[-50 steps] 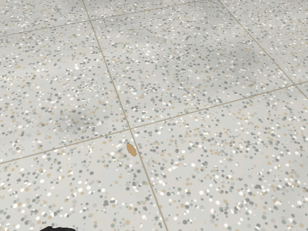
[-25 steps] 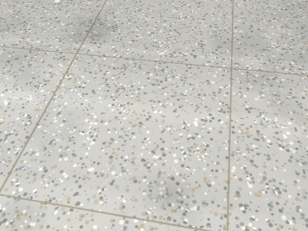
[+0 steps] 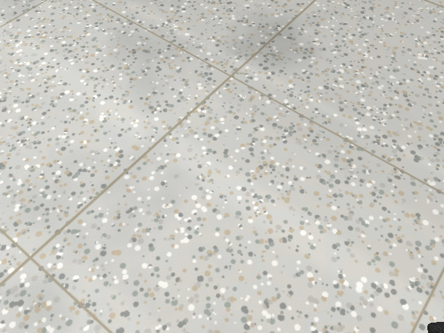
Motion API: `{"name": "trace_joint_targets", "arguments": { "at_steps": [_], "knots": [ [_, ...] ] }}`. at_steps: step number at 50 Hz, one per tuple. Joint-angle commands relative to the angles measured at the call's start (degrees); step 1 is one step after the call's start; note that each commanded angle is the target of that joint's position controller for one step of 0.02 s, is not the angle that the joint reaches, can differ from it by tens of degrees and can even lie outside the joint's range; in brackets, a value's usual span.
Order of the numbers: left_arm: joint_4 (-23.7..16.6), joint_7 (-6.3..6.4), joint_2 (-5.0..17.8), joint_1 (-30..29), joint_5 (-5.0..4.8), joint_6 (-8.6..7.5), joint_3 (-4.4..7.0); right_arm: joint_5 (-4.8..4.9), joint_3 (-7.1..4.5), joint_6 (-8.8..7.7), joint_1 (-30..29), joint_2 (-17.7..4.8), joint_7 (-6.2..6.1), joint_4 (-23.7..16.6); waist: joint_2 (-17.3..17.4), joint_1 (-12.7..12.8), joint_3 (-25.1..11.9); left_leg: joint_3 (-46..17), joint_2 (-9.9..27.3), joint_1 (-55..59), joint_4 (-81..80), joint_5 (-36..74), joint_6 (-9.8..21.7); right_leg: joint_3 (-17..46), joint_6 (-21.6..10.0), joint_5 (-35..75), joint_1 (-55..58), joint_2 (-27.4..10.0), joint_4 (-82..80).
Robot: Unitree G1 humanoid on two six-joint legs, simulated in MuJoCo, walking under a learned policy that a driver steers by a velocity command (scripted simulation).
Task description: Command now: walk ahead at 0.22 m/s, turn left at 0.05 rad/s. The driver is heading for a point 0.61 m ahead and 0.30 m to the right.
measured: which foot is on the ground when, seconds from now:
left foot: up 0.00-0.12, down 0.14-0.50, up 0.52-0.96, down 0.98-1.00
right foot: down 0.00-0.14, up 0.16-0.48, down 0.50-0.98, up 1.00-1.00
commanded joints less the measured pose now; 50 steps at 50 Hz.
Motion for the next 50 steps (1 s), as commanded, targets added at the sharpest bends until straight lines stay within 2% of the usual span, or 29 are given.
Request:
{"name": "trace_joint_targets", "arguments": {
  "at_steps": [1,4,5,6,7,8,9,10,12,14,16,18,21,23,24,25,26,27,28,29,30,31,33,37,42,46,48,49,50],
  "knots": [
    [-2.48,-0.71,8.24,-5.5,-1.84,-1.18,1.84,-1.22,1.76,-1.16,6.56,2.25,1.06,-0.92,-5.81,-4.35,-12.75,-0.49,-0.49,13.91,-15.65,12.46,0.91,8.72,-11.74,40.84,1.48,-11.08,-5.58],
    [-1.23,-0.77,11.52,-4.31,-2.88,-0.39,2.7,-1.22,0.91,-1.9,1.76,-1.23,1.47,-2.19,-5.39,-4.22,-11.65,-0.89,-2.49,16.94,-25.12,17.6,2.39,12.07,-9.8,33.17,2.9,-10.7,-1.94],
    [-1.06,-0.7,11.74,-4.15,-3.05,-0.1,2.76,-1.36,0.42,-2.08,1.93,-2.26,1.21,-2.04,-5.33,-4.92,-11.66,-0.45,-3.05,20.26,-29.32,20.76,3.31,13.08,-8.34,28.88,2.19,-9.77,0.33],
    [-0.73,-0.69,10.55,-3.26,-2.98,0.03,2.44,-1.73,-0.22,-2.16,2.47,-3.77,0.69,-1.87,-5.07,-5.43,-11.92,-0.53,-2.37,25.21,-32.56,25.6,4.79,13.37,-6.28,24.53,0.04,-7.86,3.53],
    [-1.31,-0.72,8.19,-2.01,-1.93,-0.1,1.73,-2.49,-1.24,-2.06,3.9,-7.41,-0.2,-2.29,-1.76,-5.4,-14.68,-5.18,4.16,32.74,-31.38,43.59,7.4,11.9,-3.14,14.17,-4.34,-4.04,10.09],
    [-2.24,-0.78,3.84,1.93,-0.8,-0.13,0.27,-4.38,-1.73,-1.13,6.05,-10.14,-1.39,-3.52,9.07,-4.93,-20.99,-16.81,20.37,44.98,-27.77,65.92,15.7,8.18,1.11,-15.3,-16.71,0.99,25.04],
    [-1.04,-0.8,5.25,6.32,-1.55,1.0,0.57,-4.27,-0.97,-0.19,7.31,-6.82,-1.32,-3.78,12.6,-5.86,-27.18,-21.46,26.15,46.07,-27.74,68.77,22.47,10.06,3.14,-32.93,-20.27,1.85,39.04],
    [-1.07,-0.81,9.32,6.58,-2.44,2.2,1.99,-2.78,-0.77,0.41,5.56,-5.42,-0.86,-3.82,10.11,-5.56,-26.08,-19.3,24.33,43.16,-30.81,54.24,23.61,10.61,4.23,-30.56,-23.52,-0.03,45.73],
    [-1.05,0.59,9.15,4.3,-2.41,4.86,2.96,-1.34,-0.24,0.29,-0.55,-2.49,-0.81,-3.51,6.9,-3.22,-16.7,-12.21,17.93,33.53,-35.78,31.57,18.27,10.04,5.95,-22.41,-25.92,-2.87,47.24],
    [-1.59,1.53,6.9,5.2,-1.73,7.04,2.83,-1.9,-0.43,-0.03,-4.98,-2.15,-1.02,-3.1,7.14,-0.77,-12.72,-5.41,15.55,23.57,-38.93,27.12,16.13,8.02,7.65,-17.38,-20.72,-3.02,45.64],
    [-3.11,1.56,4.72,4.4,-1.36,7.62,2.52,-2.4,-0.82,-0.5,-6.44,-1.69,-1.46,-2.78,6.9,-0.38,-12.55,-0.76,15.29,20.89,-39.77,25.03,15.46,6.87,7.41,-13.48,-17.08,-3.69,40.15],
    [-4.79,0.78,3.61,2.31,-1.14,7.63,2.16,-2.08,-1.37,-0.84,-7.0,-2.18,-1.79,-2.29,6.5,-0.91,-13.63,2.27,15.94,20.85,-39.21,24.84,14.87,6.45,5.86,-9.62,-13.11,-4.52,32.13],
    [-6.73,-0.87,5.02,1.05,-1.07,7.96,2.71,-1.14,-2.42,-0.9,-5.55,-3.85,-1.64,-0.79,7.28,-1.41,-14.77,4.17,18.43,23.26,-37.22,24.65,13.78,4.36,3.4,-7.71,-9.1,-3.94,24.41],
    [-6.84,-1.51,5.5,2.71,-1.06,8.44,3.42,0.15,-2.79,-0.83,-5.97,-3.95,-1.27,0.0,6.63,0.13,-14.55,6.52,18.47,22.84,-33.24,20.71,10.71,2.16,1.04,-4.13,-4.35,-2.4,16.38],
    [-6.18,-1.24,6.2,4.52,-0.76,8.58,4.1,0.67,-2.67,-0.71,-5.04,-2.61,-1.09,0.79,4.39,0.69,-13.99,8.55,16.5,20.54,-28.57,14.76,7.78,2.14,-0.83,-1.31,-0.59,-0.57,12.14],
    [-5.81,-0.55,8.75,6.54,-0.16,8.41,5.16,0.38,-2.45,-0.3,-2.08,-0.59,-0.72,2.3,-3.64,0.75,-10.87,12.12,12.15,14.29,-18.53,5.15,3.57,8.13,-3.83,7.76,3.24,-1.7,5.12],
    [-7.69,0.6,17.9,6.98,0.08,7.83,7.18,-2.01,-1.9,0.18,-1.53,1.51,-0.56,0.02,-24.6,-1.58,-7.17,14.82,2.93,-4.47,2.13,-17.75,-3.04,32.59,-12.35,28.24,9.11,-16.25,-0.41],
    [-9.48,-0.13,18.39,6.89,2.26,6.09,6.77,-2.61,-2.05,-0.06,-8.99,-0.08,-1.14,-2.69,-19.51,2.25,-12.44,1.31,-1.96,-9.4,12.05,-19.96,-2.72,41.73,-19.87,24.21,7.47,-19.61,-4.12],
    [-9.38,-0.64,17.06,5.63,2.39,4.75,6.53,-1.28,-2.46,-0.2,-10.4,-1.36,-1.61,-2.82,-13.06,1.88,-12.11,-1.93,-1.42,-10.7,14.0,-15.13,-0.89,38.15,-18.1,16.09,7.6,-17.56,-5.44],
    [-9.64,-0.24,15.54,2.53,0.85,4.19,6.25,-0.88,-2.73,-0.42,-9.24,-1.57,-2.11,-2.04,-9.93,-0.41,-10.68,-3.46,-0.65,-11.11,12.16,-9.13,0.36,34.84,-14.9,12.21,7.06,-14.61,-5.09],
    [-10.32,0.38,12.84,-0.63,-0.68,4.52,5.46,-1.42,-3.1,-0.46,-7.52,-2.41,-2.6,-0.82,-7.8,-1.99,-10.64,-4.17,0.18,-10.69,10.55,-5.08,0.41,32.23,-12.54,11.41,6.57,-13.11,-3.96],
    [-11.26,1.11,11.4,-3.14,-1.18,5.02,4.89,-1.81,-3.36,-0.58,-6.23,-2.76,-2.71,-0.35,-8.56,-3.22,-11.34,-4.35,-0.18,-7.87,9.43,-2.17,0.1,30.19,-11.44,13.08,4.37,-11.58,-3.16],
    [-12.13,2.11,10.15,-3.34,-0.78,5.73,4.45,-1.59,-3.18,-1.09,-4.78,-1.58,-2.09,0.5,-8.07,-3.68,-13.93,-4.24,-2.25,-4.57,7.51,1.68,-0.7,28.46,-10.68,16.35,4.36,-9.15,-1.97],
    [-12.57,2.95,11.51,-1.77,-1.26,6.31,5.21,-0.96,-2.08,-1.69,-6.04,0.64,-1.35,0.81,-7.52,-2.62,-14.49,-5.66,-4.92,-2.8,-5.53,3.84,-2.13,31.3,-10.34,14.26,6.6,-7.16,-0.54],
    [-13.99,2.48,11.94,-3.47,-1.07,7.15,5.56,-0.5,-2.2,-2.28,-5.27,-0.89,-0.28,1.65,-10.65,-2.06,-13.87,-6.74,-6.07,3.51,-15.2,3.55,-2.11,36.63,-10.16,10.78,4.03,-6.05,0.61],
    [-14.28,1.72,10.44,-4.48,-0.92,7.38,4.6,-0.62,-2.22,-2.99,-3.23,-1.77,0.75,2.13,-11.8,-1.41,-15.12,-5.14,-4.75,11.4,-22.61,3.4,-0.44,38.36,-10.05,18.69,3.85,-5.52,4.28],
    [-14.37,1.6,9.47,-5.42,-1.23,7.56,3.92,-0.8,-2.4,-3.36,-0.88,-1.93,1.17,2.69,-10.09,-3.17,-14.11,-4.26,-3.23,20.08,-33.73,13.67,1.58,37.58,-7.83,13.33,0.43,-2.84,6.29],
    [-14.15,1.52,7.45,-3.0,-0.61,7.41,3.24,-1.62,-2.74,-3.26,-1.04,-4.17,0.97,2.04,-4.2,-1.92,-14.72,-11.03,3.8,25.4,-36.07,19.76,4.37,34.42,-5.25,1.04,-3.17,0.52,11.15],
    [-14.37,1.36,5.99,0.63,-0.33,6.96,2.72,-2.57,-3.3,-2.63,-3.43,-8.25,0.5,1.28,10.82,2.03,-12.7,-22.13,13.52,27.85,-37.59,33.67,11.94,24.07,-1.23,-20.09,-10.8,9.8,21.25]
  ]
}}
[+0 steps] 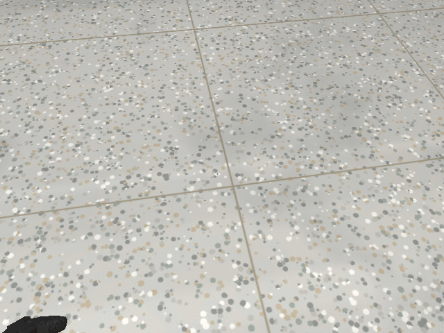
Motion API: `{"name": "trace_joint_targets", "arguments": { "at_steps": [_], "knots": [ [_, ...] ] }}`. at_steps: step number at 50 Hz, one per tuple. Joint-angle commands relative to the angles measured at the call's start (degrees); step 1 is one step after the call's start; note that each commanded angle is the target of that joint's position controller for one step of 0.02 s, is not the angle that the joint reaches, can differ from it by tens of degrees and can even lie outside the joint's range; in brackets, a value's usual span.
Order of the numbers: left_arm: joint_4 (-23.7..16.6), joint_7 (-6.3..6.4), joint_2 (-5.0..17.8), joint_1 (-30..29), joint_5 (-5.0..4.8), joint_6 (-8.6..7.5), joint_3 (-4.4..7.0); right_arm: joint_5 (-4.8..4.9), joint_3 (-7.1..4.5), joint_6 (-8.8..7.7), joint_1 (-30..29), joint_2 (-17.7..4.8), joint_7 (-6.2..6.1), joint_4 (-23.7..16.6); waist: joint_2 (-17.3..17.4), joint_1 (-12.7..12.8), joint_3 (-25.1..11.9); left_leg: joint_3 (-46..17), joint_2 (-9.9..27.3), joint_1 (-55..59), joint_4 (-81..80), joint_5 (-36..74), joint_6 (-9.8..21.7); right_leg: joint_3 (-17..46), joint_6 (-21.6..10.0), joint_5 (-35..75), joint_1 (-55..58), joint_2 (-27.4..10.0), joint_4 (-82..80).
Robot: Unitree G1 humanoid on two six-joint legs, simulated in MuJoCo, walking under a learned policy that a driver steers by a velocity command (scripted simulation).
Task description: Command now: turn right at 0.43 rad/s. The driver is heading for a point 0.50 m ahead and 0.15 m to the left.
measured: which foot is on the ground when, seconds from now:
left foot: down 0.00-0.32, up 0.34-0.68, down 0.70-1.00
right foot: up 0.00-0.28, down 0.30-0.72, up 0.74-1.00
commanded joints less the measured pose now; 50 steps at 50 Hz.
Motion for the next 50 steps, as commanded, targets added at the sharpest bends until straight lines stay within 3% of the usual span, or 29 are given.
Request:
{"name": "trace_joint_targets", "arguments": {
  "at_steps": [1,2,4,6,9,11,14,15,16,17,18,19,21,24,26,27,30,33,34,35,36,37,38,39,40,43,45,48,50],
  "knots": [
    [-3.75,0.01,7.84,3.87,1.01,-1.53,1.96,-1.88,-2.24,-0.59,-0.52,-10.18,-0.35,-4.78,17.75,1.97,-6.15,-28.36,25.94,9.9,-11.47,25.47,18.22,-4.44,3.61,-20.93,-9.4,-0.95,21.28],
    [-2.58,0.04,10.82,3.96,0.58,-1.71,3.05,-0.95,-1.73,-0.63,-0.77,-8.69,-0.51,-5.23,12.39,1.6,-5.69,-25.31,25.03,9.38,-10.34,21.61,18.29,-4.12,4.85,-17.68,-10.45,-3.08,29.09],
    [-0.84,0.11,8.14,3.29,0.38,-0.99,2.59,0.61,-0.8,-0.02,-2.33,-6.25,-1.0,-5.4,8.47,1.42,-4.32,-16.35,18.4,9.15,-9.16,15.28,13.2,-4.66,6.45,-12.21,-11.06,-3.73,32.19],
    [-0.57,-0.22,4.33,2.99,0.1,-0.81,1.26,0.6,-0.19,0.67,-1.9,-5.79,-1.3,-4.87,8.88,1.02,-3.91,-11.47,15.32,9.28,-9.13,16.63,12.01,-7.03,7.22,-9.59,-9.73,-4.02,28.79],
    [-0.65,-0.6,0.58,1.55,0.17,-1.26,-0.42,0.18,-0.09,1.61,-1.35,-5.7,-1.39,-4.33,12.94,-0.03,-5.57,-6.86,12.82,10.84,-8.45,17.15,11.22,-12.22,7.56,-9.55,-3.19,-7.01,12.28],
    [-0.17,-0.78,0.83,1.09,-0.14,-1.44,-0.48,0.34,-0.51,2.18,0.82,-7.2,-1.25,-3.75,14.99,-1.64,-6.16,-7.99,13.85,11.88,-7.93,17.52,12.04,-14.35,7.31,-8.2,0.8,-7.8,2.95],
    [2.68,-0.89,1.28,5.14,0.3,-1.63,-0.12,1.51,0.21,2.15,2.24,-6.29,-1.06,-2.89,12.71,0.34,-5.76,-7.45,13.1,8.78,-5.58,16.55,9.4,-15.68,4.68,7.6,11.03,-7.17,-17.21],
    [2.18,-0.72,3.05,5.03,1.0,-1.69,-0.04,1.22,0.54,1.48,4.29,-5.65,-0.83,-2.25,9.78,-0.38,-6.31,-6.74,12.42,5.05,-4.87,12.91,6.05,-11.73,2.81,12.97,16.07,-10.22,-17.42],
    [2.23,-0.25,5.48,7.61,1.68,-1.62,0.2,-0.55,1.57,0.55,5.38,-2.81,-0.21,-2.45,-0.15,-1.26,-10.29,-1.03,7.9,0.49,0.8,-0.74,2.09,-4.72,-0.19,15.89,21.68,-17.27,-15.26],
    [4.3,-0.88,8.27,9.87,1.5,-1.62,1.44,0.19,1.67,-0.01,2.99,-2.23,-0.21,-3.33,-10.8,0.39,-7.97,6.81,1.6,-3.72,4.95,-13.29,-0.58,0.73,-6.05,-11.51,15.85,-19.78,-18.07],
    [3.62,-1.25,8.52,11.09,1.29,-2.26,1.68,1.11,0.83,-0.49,-2.23,-5.93,-0.29,-4.41,-9.97,4.48,-2.02,8.26,1.48,-8.85,12.23,-14.88,-1.87,8.32,-9.43,-29.1,12.89,-22.93,-25.08],
    [4.74,-0.97,8.74,12.86,1.54,-3.2,1.57,2.28,0.04,-0.94,-6.5,-7.35,-0.25,-6.07,-10.85,5.9,3.33,6.15,3.23,-15.44,19.24,-16.61,-1.09,14.61,-11.38,-32.2,11.28,-26.33,-29.31],
    [5.7,-0.34,6.77,13.1,0.61,-5.66,0.92,3.21,-0.2,-1.93,-4.28,-6.3,0.28,-5.98,-10.36,4.13,7.05,2.31,7.53,-27.09,26.14,-14.52,1.2,15.36,-11.72,-26.3,17.44,-28.13,-29.76],
    [5.89,0.04,5.01,14.4,0.34,-7.49,0.8,2.85,0.66,-3.35,-3.84,-3.51,1.63,-5.14,-5.7,4.8,2.94,2.89,8.58,-28.8,22.86,-5.91,2.51,4.8,-8.24,-14.57,23.67,-25.61,-28.99],
    [5.45,-0.25,5.8,13.35,0.39,-8.14,1.22,2.76,1.16,-3.11,-3.71,-2.57,2.28,-5.26,-6.29,4.63,1.54,4.35,8.06,-23.54,19.22,-2.42,1.76,-1.99,-6.98,-9.71,20.58,-24.27,-29.57],
    [6.98,-1.24,6.92,15.02,3.99,-7.71,1.34,-3.07,1.07,-0.35,-5.6,-3.24,4.5,-5.86,-6.6,4.91,1.22,7.32,5.36,-17.82,18.07,-3.59,1.03,-6.42,-6.03,-11.5,15.63,-22.45,-31.36],
    [6.53,-1.73,7.43,12.17,3.48,-7.76,1.71,-1.26,0.68,1.85,-4.89,-5.03,6.34,-7.18,-8.81,3.11,3.71,9.6,6.57,-9.87,13.6,-3.08,2.13,-12.08,-4.28,-12.99,8.84,-23.77,-33.0],
    [7.08,-1.56,8.63,10.98,3.54,-7.42,1.9,-1.06,0.57,1.85,-0.8,-6.18,5.74,-6.6,-5.07,0.21,3.79,12.9,5.04,-1.83,10.23,-5.92,5.57,-16.83,-4.0,-7.23,7.68,-25.56,-28.34],
    [7.21,-1.47,8.81,10.26,3.59,-7.16,1.82,-1.22,0.09,1.6,5.76,-6.93,5.09,-4.47,-2.59,-3.22,1.55,14.82,2.06,5.9,8.94,-7.37,6.67,-20.92,-3.4,5.39,5.84,-24.07,-18.69],
    [7.31,-1.46,7.01,11.22,4.11,-6.9,1.07,-1.47,-1.18,1.01,18.25,-9.23,4.21,0.0,4.66,-8.25,-4.73,13.4,-1.14,19.63,7.29,-11.81,7.97,-26.48,-2.58,21.13,1.79,-20.12,2.09],
    [4.25,-1.69,2.54,8.97,4.48,-7.0,-0.55,-1.38,-2.81,0.51,28.08,-16.27,2.94,1.7,20.3,-12.0,-8.24,-10.22,10.62,30.13,-3.51,-32.8,12.16,-27.84,0.62,11.18,-14.27,-14.44,27.31],
    [-0.26,-1.99,-0.06,3.55,4.56,-7.65,-1.47,-0.16,-2.19,0.32,22.88,-18.03,3.02,-0.67,25.72,-8.43,-6.52,-41.75,17.68,29.27,-20.59,-48.11,15.57,-16.86,1.57,-9.4,-30.78,-6.16,36.95],
    [-1.02,-2.52,2.79,0.7,5.0,-8.37,-1.22,-0.28,-1.85,0.61,18.03,-15.81,2.71,-2.34,15.38,-7.43,-2.42,-42.14,20.0,27.88,-20.95,-41.98,16.31,-12.12,1.19,-4.88,-36.22,-10.07,41.65],
    [0.01,-2.94,4.41,0.99,4.94,-9.01,-1.07,-0.51,-1.72,0.52,17.42,-14.72,2.23,-2.24,7.71,-5.75,-1.75,-36.13,19.31,24.19,-17.71,-34.14,16.17,-12.0,1.03,0.04,-34.29,-12.72,39.92],
    [1.66,-3.0,4.55,4.01,4.94,-9.1,-1.18,-0.43,-1.56,0.32,16.53,-13.74,1.89,-2.05,3.69,-2.86,-0.28,-29.38,16.85,18.19,-17.07,-27.82,15.11,-12.32,1.32,2.63,-29.33,-14.96,35.24],
    [2.83,-3.36,3.6,5.15,5.42,-6.43,-1.89,-0.05,-0.3,-1.11,13.64,-10.26,1.35,-2.47,6.54,0.36,2.34,-19.85,9.68,7.38,-20.32,-19.34,14.58,-13.97,3.96,6.01,-21.52,-16.11,28.24],
    [1.47,-3.47,3.37,0.14,4.73,-5.31,-2.16,0.37,-0.32,-1.77,15.98,-9.88,1.44,-1.73,4.7,-0.64,4.75,-18.29,8.44,6.24,-22.47,-14.02,15.49,-15.4,5.35,9.4,-23.28,-15.69,22.74],
    [-0.73,-3.82,2.11,-8.47,3.8,-5.52,-2.93,0.39,-0.74,-2.21,20.04,-10.16,1.22,-0.27,3.71,-3.43,5.99,-17.61,7.27,9.22,-22.23,-2.0,15.37,-16.44,6.5,16.18,-24.22,-13.24,11.38],
    [-1.17,-4.22,0.31,-11.43,3.77,-6.22,-3.76,0.67,-0.57,-2.29,22.51,-9.45,0.66,1.7,4.69,-4.69,5.81,-13.91,6.08,12.91,-18.37,21.29,13.44,-18.85,5.52,20.67,-22.1,-10.66,3.77]
  ]
}}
